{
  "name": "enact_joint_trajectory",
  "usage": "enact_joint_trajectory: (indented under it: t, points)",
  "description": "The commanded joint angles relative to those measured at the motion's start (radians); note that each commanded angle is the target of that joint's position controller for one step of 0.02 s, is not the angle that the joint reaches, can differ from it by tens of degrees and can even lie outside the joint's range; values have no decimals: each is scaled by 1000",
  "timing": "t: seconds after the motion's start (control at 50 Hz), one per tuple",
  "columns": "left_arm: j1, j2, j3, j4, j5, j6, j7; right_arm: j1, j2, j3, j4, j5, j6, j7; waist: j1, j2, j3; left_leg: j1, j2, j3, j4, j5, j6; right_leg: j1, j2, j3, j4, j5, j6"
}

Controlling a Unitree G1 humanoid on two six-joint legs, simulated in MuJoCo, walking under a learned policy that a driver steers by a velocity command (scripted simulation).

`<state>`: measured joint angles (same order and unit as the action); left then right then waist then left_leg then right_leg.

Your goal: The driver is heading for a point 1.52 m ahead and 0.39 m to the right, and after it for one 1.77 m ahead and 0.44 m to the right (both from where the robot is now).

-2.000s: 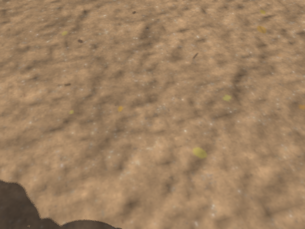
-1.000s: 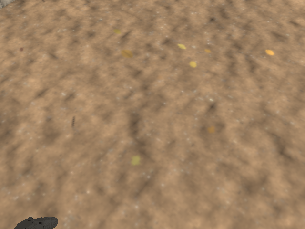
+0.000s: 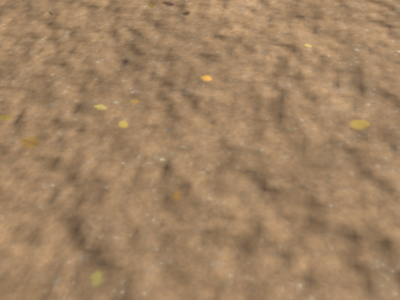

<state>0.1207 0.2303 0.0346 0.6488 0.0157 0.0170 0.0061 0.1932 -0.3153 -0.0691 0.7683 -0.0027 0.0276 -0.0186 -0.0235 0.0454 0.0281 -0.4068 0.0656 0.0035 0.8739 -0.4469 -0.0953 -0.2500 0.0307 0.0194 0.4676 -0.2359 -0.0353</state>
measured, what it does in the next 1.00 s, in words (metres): steps on the spot: left foot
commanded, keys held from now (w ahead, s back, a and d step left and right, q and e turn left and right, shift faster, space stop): no key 1.00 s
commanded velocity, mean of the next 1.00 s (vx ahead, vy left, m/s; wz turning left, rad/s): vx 0.00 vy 0.00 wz -0.03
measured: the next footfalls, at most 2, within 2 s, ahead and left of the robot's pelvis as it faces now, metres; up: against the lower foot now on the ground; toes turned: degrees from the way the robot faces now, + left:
left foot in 0.10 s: +0.03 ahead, +0.14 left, +0.00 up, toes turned +1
left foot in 1.84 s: +0.43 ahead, +0.14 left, +0.00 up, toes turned +3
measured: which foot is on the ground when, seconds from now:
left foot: up 0.00-0.08, down 0.10-1.00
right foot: down 0.00-1.00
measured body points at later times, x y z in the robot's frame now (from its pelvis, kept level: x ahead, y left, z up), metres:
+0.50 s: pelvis +0.00 +0.02 +0.00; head +0.01 +0.02 +0.45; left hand +0.10 +0.28 -0.13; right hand +0.11 -0.24 -0.13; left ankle -0.01 +0.14 -0.74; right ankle +0.00 -0.10 -0.74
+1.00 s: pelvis +0.00 +0.02 +0.00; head +0.01 +0.02 +0.45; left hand +0.06 +0.28 -0.15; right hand +0.06 -0.23 -0.14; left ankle -0.01 +0.14 -0.74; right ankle +0.00 -0.10 -0.74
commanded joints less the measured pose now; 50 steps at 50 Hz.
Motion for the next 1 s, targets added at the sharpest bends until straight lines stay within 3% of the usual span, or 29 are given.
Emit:
enact_joint_trajectory:
  t: [0.02,0.06,0.08,0.1,0.12,0.14,0.16,0.18,0.24,0.44,0.72,1.0]
  points:
    - [-36,139,38,-38,0,-11,3,-22,-44,-3,-66,2,-12,-1,23,-191,-105,57,2,-6,-128,28,4,84,-223,165,-91,429,-190]
    - [-42,133,32,-20,-3,-8,2,-7,-46,0,-59,4,-14,2,13,-182,-104,126,-6,1,-268,102,17,74,-225,191,-84,353,-184]
    - [-52,121,25,-11,-10,-8,0,18,-38,4,-48,-1,-17,5,-11,-168,-98,197,-14,11,-401,222,30,48,-208,185,-77,282,-158]
    - [-22,107,20,9,-11,-13,-2,27,-53,6,-45,-17,-21,6,-12,-131,-94,273,1,-18,-474,374,47,12,-181,179,-78,183,-111]
    - [9,99,18,23,2,-19,-3,29,-101,1,-54,-26,-23,3,15,-62,-91,318,67,-90,-477,531,72,-23,-129,149,-46,62,-58]
    - [55,100,23,31,6,-22,-6,0,-156,-14,-37,-14,-24,4,77,70,-68,242,73,-73,-430,412,114,-6,-67,85,-72,-13,-21]
    - [-1,126,24,39,10,-19,-2,-19,-100,-5,-47,-9,-29,11,28,52,-46,161,51,-72,-459,266,129,48,-51,66,-44,-17,7]
    - [-29,133,30,39,3,-15,2,-21,-72,4,-42,-17,-35,13,21,43,-27,134,43,-69,-475,213,119,56,-50,62,-26,-7,7]
    - [-18,114,30,62,-1,-1,12,-11,-53,13,-28,-18,-54,9,19,31,-27,146,24,-49,-467,241,93,53,-60,73,-22,61,-6]
    - [26,107,35,183,-10,-10,20,13,-45,23,10,-10,-50,-8,12,-50,-28,185,3,-30,-448,276,97,53,-61,67,-28,124,12]
    - [43,114,31,339,-15,-6,34,36,-32,28,101,-6,-48,-11,21,-41,-12,195,-18,-14,-468,308,99,82,-59,54,-40,159,19]
    - [48,103,20,433,-16,-4,38,73,-26,38,179,-3,-47,-17,25,-43,1,194,-27,-10,-483,301,104,77,-53,38,-56,145,26]
Velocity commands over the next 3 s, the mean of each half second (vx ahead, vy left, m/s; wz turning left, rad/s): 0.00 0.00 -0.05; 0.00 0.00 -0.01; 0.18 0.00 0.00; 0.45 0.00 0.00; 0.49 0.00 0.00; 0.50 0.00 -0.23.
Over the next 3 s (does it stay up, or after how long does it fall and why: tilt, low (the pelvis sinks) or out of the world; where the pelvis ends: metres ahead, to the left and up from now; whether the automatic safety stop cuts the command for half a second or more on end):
stays up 0.91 0.04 -0.01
